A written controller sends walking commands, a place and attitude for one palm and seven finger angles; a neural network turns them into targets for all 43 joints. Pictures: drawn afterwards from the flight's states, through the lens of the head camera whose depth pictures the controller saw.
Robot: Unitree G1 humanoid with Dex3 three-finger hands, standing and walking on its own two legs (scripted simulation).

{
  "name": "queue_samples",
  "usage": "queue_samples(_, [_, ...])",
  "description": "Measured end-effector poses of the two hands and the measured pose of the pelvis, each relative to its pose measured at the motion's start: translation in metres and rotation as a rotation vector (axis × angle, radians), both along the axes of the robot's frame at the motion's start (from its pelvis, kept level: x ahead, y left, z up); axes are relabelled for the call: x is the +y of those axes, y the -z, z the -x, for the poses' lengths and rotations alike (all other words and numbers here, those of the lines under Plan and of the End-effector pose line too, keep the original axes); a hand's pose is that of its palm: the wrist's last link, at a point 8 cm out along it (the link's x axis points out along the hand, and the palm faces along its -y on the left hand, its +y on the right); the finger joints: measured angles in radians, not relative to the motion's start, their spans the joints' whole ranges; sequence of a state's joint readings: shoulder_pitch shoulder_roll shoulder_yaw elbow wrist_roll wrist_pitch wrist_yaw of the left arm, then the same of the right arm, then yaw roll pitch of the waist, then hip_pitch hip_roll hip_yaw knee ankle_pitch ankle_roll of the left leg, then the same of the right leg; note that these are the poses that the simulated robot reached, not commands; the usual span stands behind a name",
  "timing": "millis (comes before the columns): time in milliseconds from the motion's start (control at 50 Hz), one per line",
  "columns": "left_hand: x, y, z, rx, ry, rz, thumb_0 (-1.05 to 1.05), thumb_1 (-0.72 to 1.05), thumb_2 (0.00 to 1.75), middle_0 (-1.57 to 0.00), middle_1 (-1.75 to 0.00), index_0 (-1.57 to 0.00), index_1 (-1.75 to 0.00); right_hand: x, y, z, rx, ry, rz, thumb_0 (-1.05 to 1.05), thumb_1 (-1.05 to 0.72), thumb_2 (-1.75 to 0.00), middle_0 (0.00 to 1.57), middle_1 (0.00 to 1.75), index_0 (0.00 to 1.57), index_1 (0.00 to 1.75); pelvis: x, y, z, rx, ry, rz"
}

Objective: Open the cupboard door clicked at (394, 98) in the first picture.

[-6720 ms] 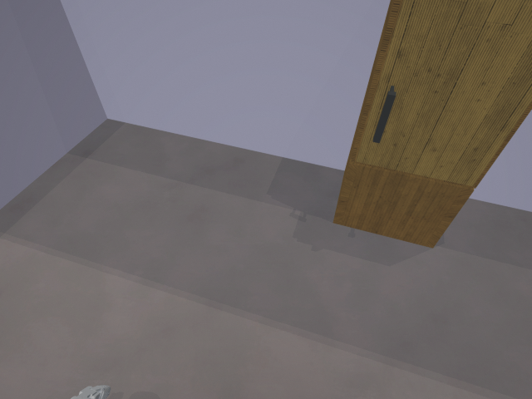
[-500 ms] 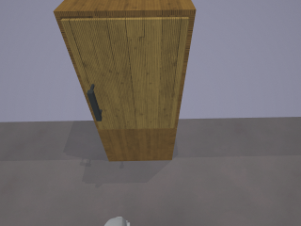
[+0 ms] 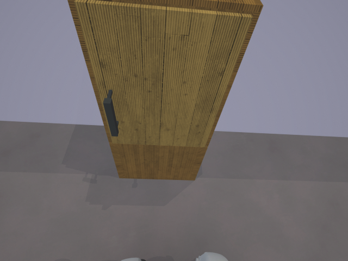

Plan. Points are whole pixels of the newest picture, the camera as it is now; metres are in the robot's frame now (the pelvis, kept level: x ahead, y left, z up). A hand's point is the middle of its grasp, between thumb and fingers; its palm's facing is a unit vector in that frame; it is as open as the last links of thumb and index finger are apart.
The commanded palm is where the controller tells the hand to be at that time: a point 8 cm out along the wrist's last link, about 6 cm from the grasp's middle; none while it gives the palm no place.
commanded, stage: come to a stop and stand still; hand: left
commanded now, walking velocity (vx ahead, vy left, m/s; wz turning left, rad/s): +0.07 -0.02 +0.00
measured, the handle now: (112, 114) +0.57 +0.26 -0.11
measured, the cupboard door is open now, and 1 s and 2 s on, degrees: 0 0 0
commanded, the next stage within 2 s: look again from close up in 1.04 s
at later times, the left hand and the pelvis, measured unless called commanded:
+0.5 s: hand out of the picture -0.02 +0.12 -0.15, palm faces +0.08 -0.97 -0.23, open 7.3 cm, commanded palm none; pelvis -0.02 -0.06 +0.01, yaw +1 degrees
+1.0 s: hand out of the picture +0.02 +0.20 -0.18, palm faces +0.01 -0.97 -0.24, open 7.3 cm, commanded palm none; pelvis -0.02 +0.01 -0.01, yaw -1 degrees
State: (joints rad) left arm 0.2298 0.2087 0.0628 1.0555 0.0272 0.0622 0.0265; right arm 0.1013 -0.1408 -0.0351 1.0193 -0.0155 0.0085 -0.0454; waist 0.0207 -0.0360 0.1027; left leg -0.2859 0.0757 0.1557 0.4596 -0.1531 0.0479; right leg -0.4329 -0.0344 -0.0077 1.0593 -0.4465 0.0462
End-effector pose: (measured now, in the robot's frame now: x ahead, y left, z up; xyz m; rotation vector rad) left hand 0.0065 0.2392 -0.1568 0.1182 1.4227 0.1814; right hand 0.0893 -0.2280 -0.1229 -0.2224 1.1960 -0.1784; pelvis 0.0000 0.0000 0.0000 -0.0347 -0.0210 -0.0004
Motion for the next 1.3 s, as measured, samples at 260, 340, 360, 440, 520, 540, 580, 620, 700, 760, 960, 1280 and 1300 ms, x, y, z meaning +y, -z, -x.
queue_samples(260, [-0.055, -0.025, -0.002, -0.144, 0.057, -0.076, 0.0, 0.91, 0.9, -0.2, -0.3, -0.2, -0.3, -0.062, 0.036, 0.094, 0.139, 0.079, -0.107, 0.01, -0.91, -0.9, 0.2, 0.3, 0.2, 0.3, -0.053, 0.005, 0.023, -0.012, -0.001, -0.052])
queue_samples(340, [-0.076, -0.035, 0.017, -0.09, 0.051, -0.057, 0.0, 0.91, 0.89, -0.2, -0.3, -0.2, -0.3, -0.066, 0.03, 0.112, 0.18, 0.093, -0.139, 0.01, -0.91, -0.9, 0.2, 0.3, 0.2, 0.3, -0.061, -0.006, 0.023, 0.006, 0.022, -0.081])
queue_samples(360, [-0.078, -0.036, 0.02, -0.076, 0.048, -0.054, 0.0, 0.92, 0.89, -0.2, -0.3, -0.2, -0.3, -0.067, 0.029, 0.117, 0.189, 0.094, -0.142, 0.01, -0.91, -0.9, 0.2, 0.3, 0.2, 0.3, -0.062, -0.007, 0.023, 0.011, 0.02, -0.084])
queue_samples(440, [-0.08, -0.037, 0.031, -0.05, 0.013, -0.049, 0.01, 0.92, 0.89, -0.21, -0.3, -0.21, -0.3, -0.069, 0.027, 0.131, 0.255, 0.077, -0.132, 0.01, -0.91, -0.9, 0.2, 0.3, 0.2, 0.3, -0.062, -0.009, 0.022, 0.03, -0.004, -0.078])
queue_samples(520, [-0.073, -0.033, 0.041, -0.03, -0.028, -0.047, 0.0, 0.91, 0.89, -0.21, -0.3, -0.21, -0.3, -0.066, 0.025, 0.127, 0.3, 0.042, -0.103, 0.01, -0.91, -0.9, 0.2, 0.3, 0.2, 0.3, -0.054, -0.007, 0.02, 0.043, -0.021, -0.071])
queue_samples(540, [-0.07, -0.031, 0.044, -0.02, -0.036, -0.044, 0.0, 0.91, 0.89, -0.21, -0.3, -0.21, -0.3, -0.064, 0.024, 0.122, 0.296, 0.035, -0.094, 0.01, -0.91, -0.9, 0.2, 0.3, 0.2, 0.3, -0.051, -0.006, 0.019, 0.044, -0.022, -0.071])
queue_samples(580, [-0.062, -0.026, 0.05, -0.004, -0.021, -0.047, 0.0, 0.91, 0.89, -0.21, -0.3, -0.21, -0.3, -0.058, 0.023, 0.105, 0.253, 0.013, -0.076, 0.01, -0.91, -0.9, 0.2, 0.3, 0.2, 0.3, -0.043, -0.003, 0.019, 0.049, -0.012, -0.064])
queue_samples(620, [-0.051, -0.018, 0.055, 0.012, -0.009, -0.039, 0.0, 0.91, 0.89, -0.21, -0.3, -0.21, -0.3, -0.05, 0.025, 0.086, 0.171, -0.002, -0.06, 0.01, -0.91, -0.9, 0.2, 0.3, 0.2, 0.3, -0.032, 0.003, 0.019, 0.049, -0.014, -0.045])
queue_samples(700, [-0.024, -0.002, 0.053, 0.019, -0.016, -0.041, 0.0, 0.91, 0.89, -0.21, -0.3, -0.21, -0.3, -0.025, 0.026, 0.053, 0.055, -0.046, -0.042, 0.01, -0.91, -0.9, 0.2, 0.3, 0.2, 0.3, -0.014, 0.014, 0.017, 0.028, -0.023, -0.026])
queue_samples(760, [-0.009, -0.001, 0.043, -0.014, -0.006, -0.051, 0.0, 0.91, 0.89, -0.2, -0.3, -0.21, -0.3, -0.005, 0.024, 0.034, -0.015, -0.065, -0.057, 0.01, -0.91, -0.9, 0.2, 0.3, 0.2, 0.3, -0.005, 0.015, 0.016, 0.008, -0.01, -0.03])
queue_samples(960, [0.01, -0.013, 0.001, -0.136, 0.063, -0.063, 0.0, 0.91, 0.9, -0.2, -0.3, -0.2, -0.3, 0.021, 0.02, 0.022, -0.086, -0.053, -0.098, 0.0, -0.92, -0.9, 0.2, 0.3, 0.2, 0.3, 0.009, 0.01, 0.02, 0.005, 0.008, -0.034])
queue_samples(1280, [-0.007, -0.006, 0.0, -0.09, 0.094, -0.014, 0.0, 0.91, 0.89, -0.2, -0.3, -0.2, -0.3, -0.009, 0.02, 0.105, 0.146, 0.035, -0.033, 0.01, -0.91, -0.9, 0.2, 0.3, 0.2, 0.3, 0.001, 0.007, 0.02, 0.006, 0.014, -0.036])
queue_samples(1300, [-0.009, -0.006, 0.001, -0.085, 0.094, -0.012, 0.0, 0.91, 0.89, -0.2, -0.3, -0.2, -0.3, -0.01, 0.02, 0.109, 0.156, 0.039, -0.034, 0.01, -0.91, -0.9, 0.2, 0.3, 0.2, 0.3, 0.0, 0.007, 0.02, 0.006, 0.014, -0.036])
